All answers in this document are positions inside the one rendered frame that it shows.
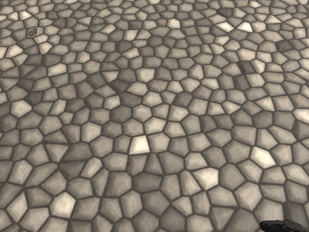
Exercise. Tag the robot right hand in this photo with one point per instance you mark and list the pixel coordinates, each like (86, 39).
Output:
(277, 225)

